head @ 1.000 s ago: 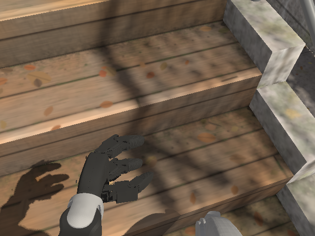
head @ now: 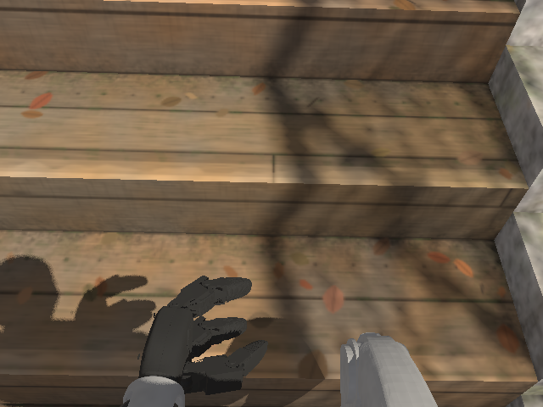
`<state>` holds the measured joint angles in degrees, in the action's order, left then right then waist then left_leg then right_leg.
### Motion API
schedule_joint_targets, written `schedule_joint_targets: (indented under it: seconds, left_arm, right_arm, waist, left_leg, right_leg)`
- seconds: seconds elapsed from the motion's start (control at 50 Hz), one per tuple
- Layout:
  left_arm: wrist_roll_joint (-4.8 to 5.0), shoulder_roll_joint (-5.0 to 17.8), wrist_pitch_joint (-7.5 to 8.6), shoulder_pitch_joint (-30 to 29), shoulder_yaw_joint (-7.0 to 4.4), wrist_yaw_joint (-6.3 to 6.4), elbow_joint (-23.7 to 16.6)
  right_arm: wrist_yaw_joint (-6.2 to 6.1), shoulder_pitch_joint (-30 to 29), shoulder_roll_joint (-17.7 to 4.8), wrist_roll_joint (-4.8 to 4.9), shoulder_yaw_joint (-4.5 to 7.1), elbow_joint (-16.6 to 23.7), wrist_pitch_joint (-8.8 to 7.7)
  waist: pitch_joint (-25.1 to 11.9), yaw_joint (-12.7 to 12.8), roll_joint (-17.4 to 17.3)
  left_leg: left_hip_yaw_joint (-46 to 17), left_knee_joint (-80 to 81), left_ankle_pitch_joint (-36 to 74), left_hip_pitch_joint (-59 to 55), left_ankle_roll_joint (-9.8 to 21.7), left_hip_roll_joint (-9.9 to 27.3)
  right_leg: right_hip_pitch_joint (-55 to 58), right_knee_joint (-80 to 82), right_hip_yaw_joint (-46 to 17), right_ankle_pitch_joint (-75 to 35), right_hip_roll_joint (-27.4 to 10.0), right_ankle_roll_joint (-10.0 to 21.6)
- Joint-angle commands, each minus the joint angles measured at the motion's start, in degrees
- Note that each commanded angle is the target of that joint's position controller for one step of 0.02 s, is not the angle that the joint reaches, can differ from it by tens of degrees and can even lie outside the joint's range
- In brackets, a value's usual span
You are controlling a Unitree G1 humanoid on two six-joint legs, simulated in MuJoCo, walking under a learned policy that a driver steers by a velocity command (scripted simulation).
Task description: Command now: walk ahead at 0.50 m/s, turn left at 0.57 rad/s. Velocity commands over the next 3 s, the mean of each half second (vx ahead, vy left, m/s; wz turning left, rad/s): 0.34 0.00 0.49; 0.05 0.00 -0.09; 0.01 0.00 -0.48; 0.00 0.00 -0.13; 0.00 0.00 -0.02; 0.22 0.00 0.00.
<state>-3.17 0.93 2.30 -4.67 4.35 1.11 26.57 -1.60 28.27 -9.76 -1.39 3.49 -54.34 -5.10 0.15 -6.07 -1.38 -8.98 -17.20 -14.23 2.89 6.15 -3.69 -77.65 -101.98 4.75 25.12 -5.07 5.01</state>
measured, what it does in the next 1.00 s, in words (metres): climbs: right foot 0.17 m higher, then left foot 0.17 m higher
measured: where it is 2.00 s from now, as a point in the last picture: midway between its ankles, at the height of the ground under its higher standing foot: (175, 337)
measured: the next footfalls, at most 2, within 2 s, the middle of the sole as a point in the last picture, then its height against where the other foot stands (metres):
right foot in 0.08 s outside the picture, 0.17 m higher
left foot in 0.62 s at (126, 319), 0.17 m higher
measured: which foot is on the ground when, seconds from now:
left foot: down 0.00-0.08, up 0.10-0.60, down 0.62-1.00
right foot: up 0.00-0.06, down 0.08-0.64, up 0.66-1.00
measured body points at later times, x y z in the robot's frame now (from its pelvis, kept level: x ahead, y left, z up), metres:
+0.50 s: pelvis +0.27 +0.01 +0.17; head +0.32 +0.01 +0.62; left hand +0.17 +0.24 +0.05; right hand +0.57 -0.10 +0.10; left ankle +0.33 +0.18 -0.27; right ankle +0.21 -0.13 -0.57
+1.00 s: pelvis +0.42 +0.14 +0.31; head +0.43 +0.15 +0.76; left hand +0.53 +0.39 +0.20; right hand +0.58 -0.06 +0.20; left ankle +0.50 +0.22 -0.40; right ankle +0.45 +0.02 -0.27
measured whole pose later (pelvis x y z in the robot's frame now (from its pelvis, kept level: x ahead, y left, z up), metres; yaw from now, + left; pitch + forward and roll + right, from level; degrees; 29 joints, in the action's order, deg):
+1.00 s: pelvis +0.42 +0.14 +0.31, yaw +8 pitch +0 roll +0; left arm -2.4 8.1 -2.5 11.1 -2.8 3.3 36.5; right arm -4.4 10.9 -8.7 -1.0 1.2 -42.5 -2.1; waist 1.6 -0.1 0.8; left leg 13.8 -41.9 -14.6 27.6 6.5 3.2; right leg -44.5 -88.1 -1.3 11.2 0.0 -2.6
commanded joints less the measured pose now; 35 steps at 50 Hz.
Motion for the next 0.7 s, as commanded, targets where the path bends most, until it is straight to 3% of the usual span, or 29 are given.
schedule_joint_targets:
  seconds: [0.02,0.04,0.06,0.08,0.1,0.12,0.14,0.16,0.2,0.22,0.24,0.26,0.28,0.32,0.34,0.38,0.4,0.44,0.46,0.5,0.54,0.56,0.58,0.6,0.62,0.64,0.66,0.68,0.7]
  left_arm:
    - [1.75,3.2,-0.17,4.0,-1.61,0.62,-2.5]
    - [4.54,8.0,-0.23,13.4,-4.36,1.53,-0.1]
    - [4.49,14.2,0.27,21.7,-6.91,2.09,1.6]
    - [3.21,19.1,1.01,26.8,-9.14,1.74,4.2]
    - [3.16,24.2,1.10,25.9,-10.57,1.46,7.4]
    - [3.26,20.0,0.37,20.1,-10.47,1.23,6.9]
    - [4.48,13.5,0.26,14.2,-9.22,1.13,9.0]
    - [3.67,6.9,0.66,12.6,-7.32,1.40,10.6]
    - [2.68,2.7,2.39,17.1,-5.89,1.70,16.5]
    - [2.40,3.8,4.12,19.7,-6.17,1.38,19.5]
    - [2.26,5.4,5.35,21.9,-6.81,0.61,21.4]
    - [3.32,7.8,6.20,21.2,-7.32,0.08,21.8]
    - [3.30,9.6,6.82,17.6,-7.44,-0.15,19.9]
    - [2.18,13.4,7.83,17.1,-7.83,0.52,19.2]
    - [1.93,15.4,8.36,20.3,-8.36,0.67,21.3]
    - [1.30,18.3,8.10,24.0,-9.63,0.26,22.7]
    - [1.21,17.4,7.75,27.5,-9.35,-0.17,24.3]
    - [0.84,17.2,6.63,31.3,-9.62,-0.32,25.2]
    - [0.42,18.0,6.07,32.7,-10.05,0.35,25.2]
    - [0.63,17.2,4.22,36.0,-9.71,2.04,27.0]
    - [1.57,16.0,2.21,36.2,-9.32,3.50,27.6]
    - [3.28,17.7,1.50,31.3,-9.58,3.17,25.2]
    - [3.75,17.6,1.69,30.9,-9.35,2.21,24.7]
    - [4.20,20.7,2.28,30.7,-9.59,1.41,24.5]
    - [4.51,25.0,2.94,30.5,-10.58,0.05,24.3]
    - [5.67,26.9,4.17,28.5,-11.19,-2.13,23.9]
    - [6.58,24.0,5.16,31.1,-10.65,-3.80,21.9]
    - [6.64,19.1,5.05,30.4,-9.81,-5.17,19.0]
    - [4.25,15.9,3.83,32.4,-9.73,-5.28,19.0]
  right_arm:
    - [-1.11,-5.1,-10.0,0.85,2.77,6.8,1.16]
    - [-0.04,-9.4,-13.3,1.31,4.28,9.6,0.11]
    - [1.14,-14.8,-14.9,2.54,5.13,10.9,-1.13]
    - [2.69,-16.1,-12.6,3.66,5.08,11.7,-3.54]
    - [4.59,-15.7,-4.7,2.05,3.39,15.9,-3.31]
    - [4.45,-12.8,-2.9,-1.22,2.90,17.7,-2.37]
    - [4.30,-12.6,-1.1,-1.97,2.60,18.2,-1.40]
    - [4.57,-12.3,1.5,-3.17,1.03,18.0,-0.80]
    - [4.04,-14.2,4.0,-3.15,-0.52,19.1,0.51]
    - [3.16,-15.1,3.6,-2.30,-0.82,20.0,2.01]
    - [2.49,-14.0,4.7,-1.65,-1.37,21.3,2.71]
    - [1.99,-15.8,3.8,-1.36,-1.11,22.2,3.83]
    - [2.22,-14.2,0.4,-0.98,-0.50,22.2,4.69]
    - [2.15,-20.7,-1.5,-1.55,0.24,23.6,5.10]
    - [1.24,-22.8,0.9,-1.11,0.13,24.0,5.39]
    - [-0.15,-26.6,0.9,-0.80,0.51,24.9,5.01]
    - [-0.54,-30.5,2.6,-0.79,0.08,25.6,4.60]
    - [-0.45,-35.8,2.5,-1.06,-0.63,26.5,4.07]
    - [-0.43,-38.4,1.3,-2.50,-0.56,27.1,4.43]
    - [0.48,-44.6,4.7,-2.08,-2.48,30.9,5.06]
    - [0.96,-44.0,6.2,-1.00,-3.60,33.5,6.47]
    - [2.31,-38.7,6.4,1.11,-4.73,32.0,6.89]
    - [2.44,-37.5,6.3,1.43,-4.52,31.8,7.23]
    - [2.25,-30.4,3.0,1.25,-2.80,28.5,7.65]
    - [2.42,-21.7,1.5,1.70,-1.92,26.3,6.94]
    - [2.49,-11.6,-2.1,0.93,-0.83,23.9,5.82]
    - [1.77,-7.1,-6.0,0.52,0.62,21.4,4.69]
    - [0.83,-4.9,-12.5,-1.11,2.97,21.8,5.38]
    - [0.24,-14.2,-12.4,-0.29,3.09,23.8,6.08]
  waist:
    - [-14.8,9.5,-4.5]
    - [-21.4,13.9,-8.6]
    - [-24.4,18.9,-9.0]
    - [-27.0,21.2,0.6]
    - [-28.2,14.9,21.8]
    - [-27.8,10.5,15.7]
    - [-17.8,6.1,8.9]
    - [-9.5,4.0,2.6]
    - [-1.6,3.0,1.1]
    - [-0.1,3.0,1.9]
    - [0.8,0.7,3.7]
    - [2.7,-0.6,5.0]
    - [2.7,-2.3,3.4]
    - [3.7,0.1,3.0]
    - [2.9,1.5,6.4]
    - [4.1,2.9,4.6]
    - [4.8,5.0,5.2]
    - [3.2,7.4,3.0]
    - [1.9,8.6,1.6]
    - [1.9,10.5,6.6]
    - [0.5,8.8,12.2]
    - [-3.1,6.8,11.7]
    - [-5.4,7.3,11.1]
    - [-9.6,5.4,10.0]
    - [-14.2,2.4,12.8]
    - [-21.7,-2.9,16.2]
    - [-25.3,-4.4,9.2]
    - [-31.9,-6.2,-12.0]
    - [-35.0,-1.2,-9.6]
  left_leg:
    - [1.1,1.0,83.8,10.8,5.6,7.1]
    - [-4.3,-8.4,101.7,10.4,4.6,10.4]
    - [-4.0,-20.5,98.3,7.5,2.6,9.2]
    - [-3.7,-37.2,75.6,12.2,0.5,4.4]
    - [-0.5,-61.2,7.4,31.2,-3.7,-7.2]
    - [-5.3,-78.0,4.6,37.8,-2.4,-4.8]
    - [-0.9,-82.8,10.1,42.6,-1.4,-1.8]
    - [1.3,-84.8,15.1,46.7,-0.6,0.4]
    - [0.5,-95.2,11.0,53.0,0.3,0.1]
    - [-0.3,-98.6,6.8,55.1,0.5,-0.3]
    - [-1.7,-99.1,4.4,57.8,0.0,0.2]
    - [-2.6,-98.3,1.9,60.1,-0.5,0.4]
    - [-2.8,-89.8,4.0,57.1,-2.0,1.3]
    - [0.1,-87.8,6.6,56.2,-2.8,0.5]
    - [2.2,-98.1,3.8,60.7,-2.5,-1.2]
    - [1.2,-99.4,-2.8,68.7,-1.5,0.4]
    - [0.4,-103.9,-7.7,76.0,-0.6,0.2]
    - [2.6,-103.4,-14.3,84.1,-0.4,1.0]
    - [3.4,-99.5,-15.7,86.1,-0.1,1.8]
    - [9.0,-88.1,-17.8,85.3,-1.8,4.5]
    - [13.6,-79.3,-13.9,77.4,-2.0,9.0]
    - [16.5,-60.6,-11.4,59.8,-0.3,11.4]
    - [18.8,-54.1,-6.4,44.6,0.7,9.2]
    - [23.3,-54.0,-15.2,35.2,1.5,3.4]
    - [22.5,-48.9,-9.7,25.5,3.2,1.3]
    - [16.5,-37.8,0.3,13.2,4.8,0.5]
    - [-3.1,-29.5,3.8,-2.0,8.2,9.1]
    - [-28.2,-10.3,24.0,-6.4,12.7,25.5]
    - [-31.1,-10.5,12.5,1.6,12.7,23.9]
  right_leg:
    - [44.2,22.2,4.8,2.8,7.1,2.6]
    - [56.6,25.4,2.6,-2.9,6.6,2.6]
    - [62.9,40.4,-1.0,-5.9,6.0,2.4]
    - [71.7,53.4,-11.9,0.4,0.3,3.6]
    - [79.9,70.4,-42.1,-9.1,-14.9,9.5]
    - [76.0,76.3,-55.4,-5.3,-17.0,12.0]
    - [68.2,73.6,-48.6,12.3,-15.3,11.8]
    - [60.8,71.0,-40.1,20.2,-13.4,8.0]
    - [53.8,73.0,-27.6,2.9,-12.5,5.1]
    - [54.1,75.1,-21.8,-5.2,-12.2,3.6]
    - [55.3,75.0,-18.3,-15.8,-12.4,2.1]
    - [53.5,77.2,-14.4,-18.8,-12.0,1.3]
    - [52.2,78.9,-9.9,-25.2,-12.0,1.0]
    - [50.9,83.4,-4.8,-34.6,-13.9,2.0]
    - [55.6,84.4,-5.3,-39.8,-15.5,4.4]
    - [65.2,89.5,-3.4,-30.9,-15.4,4.8]
    - [72.0,90.5,-3.8,-30.7,-16.0,5.4]
    - [82.2,90.4,-2.7,-24.2,-15.2,4.4]
    - [86.8,89.8,-1.6,-25.8,-14.5,3.3]
    - [88.9,92.7,1.8,-25.8,-12.1,2.6]
    - [87.0,95.9,4.3,-33.1,-10.1,3.8]
    - [81.3,100.9,6.6,-36.1,-9.2,5.4]
    - [76.7,103.3,6.3,-43.6,-10.9,5.9]
    - [79.9,94.8,8.5,-73.6,-11.5,5.1]
    - [82.0,83.9,7.4,-94.9,-12.6,3.9]
    - [82.1,70.3,8.0,-96.9,-9.5,0.9]
    - [62.0,53.0,5.5,-69.1,-1.8,-4.1]
    - [52.3,26.5,1.2,-4.7,8.3,-7.1]
    - [53.4,6.7,-13.3,-5.0,7.6,-6.7]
